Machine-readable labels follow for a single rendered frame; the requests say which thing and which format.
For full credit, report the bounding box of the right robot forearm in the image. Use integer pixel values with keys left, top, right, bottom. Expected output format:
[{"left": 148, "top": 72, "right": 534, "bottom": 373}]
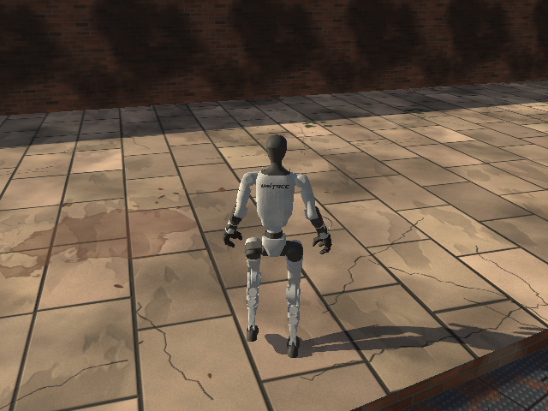
[{"left": 310, "top": 206, "right": 329, "bottom": 239}]

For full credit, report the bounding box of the left robot forearm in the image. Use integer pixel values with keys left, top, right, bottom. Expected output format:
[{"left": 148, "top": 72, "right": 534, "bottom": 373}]
[{"left": 225, "top": 205, "right": 242, "bottom": 234}]

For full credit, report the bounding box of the robot right hand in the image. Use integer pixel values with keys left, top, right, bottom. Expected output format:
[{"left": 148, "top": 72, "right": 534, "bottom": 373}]
[{"left": 313, "top": 234, "right": 332, "bottom": 254}]

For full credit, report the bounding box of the right robot upper arm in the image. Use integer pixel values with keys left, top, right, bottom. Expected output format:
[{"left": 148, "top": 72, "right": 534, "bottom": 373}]
[{"left": 294, "top": 173, "right": 318, "bottom": 220}]

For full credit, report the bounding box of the right robot thigh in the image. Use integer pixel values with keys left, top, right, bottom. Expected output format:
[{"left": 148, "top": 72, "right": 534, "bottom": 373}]
[{"left": 286, "top": 240, "right": 303, "bottom": 303}]

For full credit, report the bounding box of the left robot upper arm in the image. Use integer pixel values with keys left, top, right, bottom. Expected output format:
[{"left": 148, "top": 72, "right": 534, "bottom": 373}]
[{"left": 234, "top": 171, "right": 258, "bottom": 218}]

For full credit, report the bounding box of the robot left hand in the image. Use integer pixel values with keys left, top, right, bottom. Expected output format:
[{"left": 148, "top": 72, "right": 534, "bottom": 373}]
[{"left": 223, "top": 230, "right": 242, "bottom": 247}]

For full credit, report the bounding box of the robot head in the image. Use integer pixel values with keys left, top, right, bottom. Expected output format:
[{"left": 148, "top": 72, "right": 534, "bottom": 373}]
[{"left": 261, "top": 134, "right": 290, "bottom": 176}]

